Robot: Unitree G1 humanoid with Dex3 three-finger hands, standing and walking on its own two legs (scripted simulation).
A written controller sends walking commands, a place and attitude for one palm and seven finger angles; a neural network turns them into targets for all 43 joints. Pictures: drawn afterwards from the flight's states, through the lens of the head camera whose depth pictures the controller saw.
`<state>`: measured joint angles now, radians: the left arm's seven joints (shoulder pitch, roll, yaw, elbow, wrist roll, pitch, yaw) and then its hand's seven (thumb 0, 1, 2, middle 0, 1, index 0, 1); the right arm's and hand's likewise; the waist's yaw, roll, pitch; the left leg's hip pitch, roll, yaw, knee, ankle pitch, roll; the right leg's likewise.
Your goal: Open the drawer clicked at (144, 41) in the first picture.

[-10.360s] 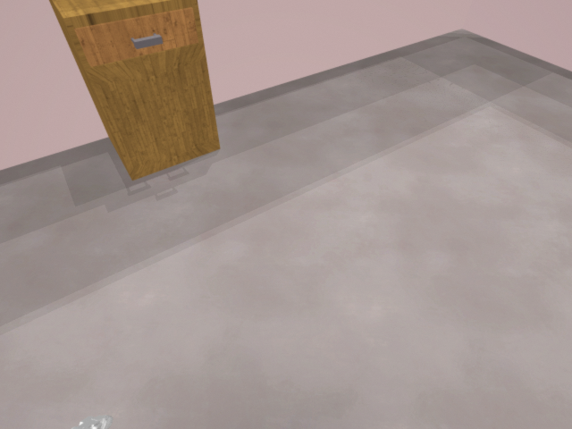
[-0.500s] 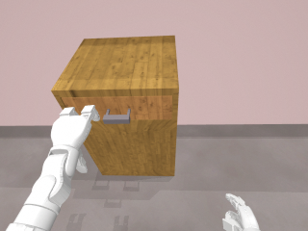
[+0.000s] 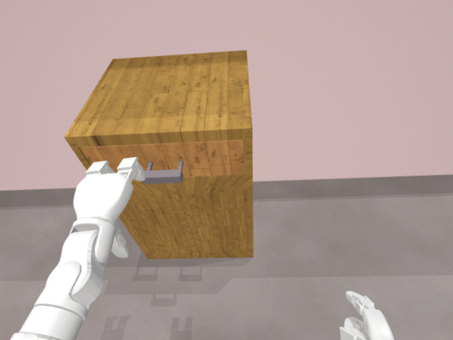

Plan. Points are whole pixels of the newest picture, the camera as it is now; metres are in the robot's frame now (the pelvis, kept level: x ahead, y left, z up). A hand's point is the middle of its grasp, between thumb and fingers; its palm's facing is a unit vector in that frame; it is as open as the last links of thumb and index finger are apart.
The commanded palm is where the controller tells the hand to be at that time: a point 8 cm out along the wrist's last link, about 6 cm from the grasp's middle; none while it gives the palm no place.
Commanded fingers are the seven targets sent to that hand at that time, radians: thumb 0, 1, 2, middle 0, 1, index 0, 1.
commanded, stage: move the hooked fingers above the handle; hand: left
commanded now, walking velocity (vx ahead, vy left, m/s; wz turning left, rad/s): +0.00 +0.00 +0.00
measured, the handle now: (164, 170) +0.55 +0.27 -0.10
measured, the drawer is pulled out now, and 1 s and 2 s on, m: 0.00 0.00 0.00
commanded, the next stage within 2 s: none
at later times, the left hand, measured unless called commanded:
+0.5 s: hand (131, 195) +0.36 +0.25 +0.04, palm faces -0.01 -0.01 -1.00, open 13.8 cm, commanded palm +0.35 +0.25 +0.09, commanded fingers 0.00 -0.50 0.30 -0.30 -1.20 -0.30 -1.20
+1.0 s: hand (146, 182) +0.43 +0.25 +0.00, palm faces -0.03 +0.02 -1.00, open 13.8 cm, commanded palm +0.42 +0.25 +0.05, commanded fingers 0.00 -0.50 0.30 -0.30 -1.20 -0.30 -1.20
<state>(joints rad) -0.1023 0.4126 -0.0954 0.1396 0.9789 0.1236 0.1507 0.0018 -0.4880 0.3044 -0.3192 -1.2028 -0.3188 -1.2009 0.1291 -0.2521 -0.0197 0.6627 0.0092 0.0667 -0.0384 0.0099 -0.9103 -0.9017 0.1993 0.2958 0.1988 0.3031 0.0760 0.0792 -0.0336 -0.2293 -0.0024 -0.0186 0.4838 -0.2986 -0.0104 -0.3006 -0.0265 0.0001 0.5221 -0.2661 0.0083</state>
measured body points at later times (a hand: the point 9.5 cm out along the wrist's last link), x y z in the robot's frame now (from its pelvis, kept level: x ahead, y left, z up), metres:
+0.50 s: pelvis -0.01 +0.00 -0.01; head +0.02 -0.02 +0.44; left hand +0.36 +0.25 +0.09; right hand +0.12 -0.25 -0.13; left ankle -0.03 +0.13 -0.74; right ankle +0.00 -0.12 -0.74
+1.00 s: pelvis -0.02 +0.02 -0.02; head +0.06 +0.00 +0.42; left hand +0.42 +0.25 +0.06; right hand +0.03 -0.25 -0.16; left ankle -0.03 +0.13 -0.74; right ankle +0.00 -0.12 -0.74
